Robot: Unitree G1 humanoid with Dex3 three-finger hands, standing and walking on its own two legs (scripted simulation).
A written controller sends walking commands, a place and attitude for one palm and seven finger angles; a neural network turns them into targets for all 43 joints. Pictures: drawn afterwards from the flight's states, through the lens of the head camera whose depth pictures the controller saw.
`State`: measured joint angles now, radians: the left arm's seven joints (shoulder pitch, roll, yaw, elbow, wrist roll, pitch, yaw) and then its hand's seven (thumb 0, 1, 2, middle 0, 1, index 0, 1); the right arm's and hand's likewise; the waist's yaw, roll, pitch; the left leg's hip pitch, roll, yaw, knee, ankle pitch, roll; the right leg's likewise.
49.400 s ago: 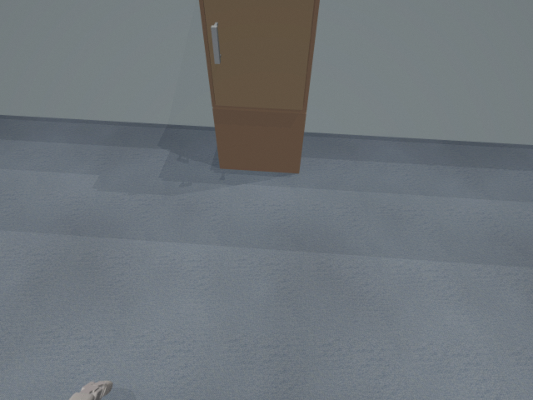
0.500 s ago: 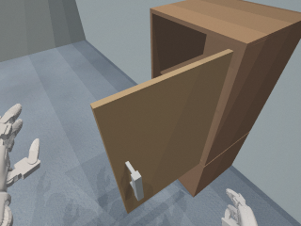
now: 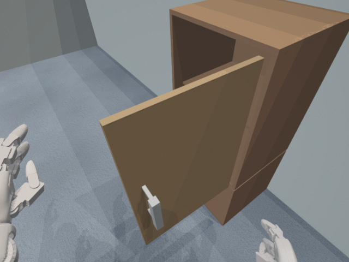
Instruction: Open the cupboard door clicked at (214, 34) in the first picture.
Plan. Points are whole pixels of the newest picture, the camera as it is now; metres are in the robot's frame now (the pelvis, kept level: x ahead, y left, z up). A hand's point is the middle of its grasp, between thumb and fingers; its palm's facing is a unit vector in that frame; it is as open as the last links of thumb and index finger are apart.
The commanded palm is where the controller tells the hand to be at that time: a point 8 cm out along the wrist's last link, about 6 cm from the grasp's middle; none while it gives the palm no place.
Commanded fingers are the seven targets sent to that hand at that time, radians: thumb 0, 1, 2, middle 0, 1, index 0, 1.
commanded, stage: step back with the hand held close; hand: left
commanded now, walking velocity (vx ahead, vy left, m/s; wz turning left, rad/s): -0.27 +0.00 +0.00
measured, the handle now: (152, 207) +0.27 +0.10 -0.05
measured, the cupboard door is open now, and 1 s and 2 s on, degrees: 88 88 88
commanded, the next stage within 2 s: stop stepping back and stand still in 1.06 s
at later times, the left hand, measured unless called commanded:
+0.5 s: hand (4, 215) +0.13 +0.29 +0.16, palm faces +0.41 -0.77 -0.49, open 7.4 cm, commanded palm +0.08 +0.33 +0.17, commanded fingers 0.00 0.90 0.90 -0.20 -0.30 -0.20 -0.30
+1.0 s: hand out of the picture +0.04 +0.31 +0.18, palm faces +0.51 -0.73 -0.45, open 7.4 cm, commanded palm -0.03 +0.34 +0.17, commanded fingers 0.00 0.90 0.90 -0.20 -0.30 -0.20 -0.30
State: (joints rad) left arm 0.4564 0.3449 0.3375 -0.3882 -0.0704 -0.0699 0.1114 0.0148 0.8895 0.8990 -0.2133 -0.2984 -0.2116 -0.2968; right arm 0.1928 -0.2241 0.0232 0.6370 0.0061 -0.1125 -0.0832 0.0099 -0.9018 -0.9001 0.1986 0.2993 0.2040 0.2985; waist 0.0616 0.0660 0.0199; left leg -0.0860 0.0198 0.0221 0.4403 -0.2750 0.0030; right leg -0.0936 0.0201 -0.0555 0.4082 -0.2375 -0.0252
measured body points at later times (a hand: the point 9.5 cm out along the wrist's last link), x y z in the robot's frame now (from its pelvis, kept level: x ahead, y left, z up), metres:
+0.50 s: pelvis -0.07 +0.03 -0.01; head -0.06 +0.04 +0.44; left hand +0.11 +0.33 +0.18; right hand +0.11 -0.21 -0.08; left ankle -0.02 +0.12 -0.74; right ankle +0.00 -0.10 -0.74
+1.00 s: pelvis -0.16 +0.03 -0.01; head -0.14 +0.07 +0.44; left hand +0.00 +0.35 +0.20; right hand +0.02 -0.19 -0.09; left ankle -0.02 +0.12 -0.74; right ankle -0.23 -0.11 -0.66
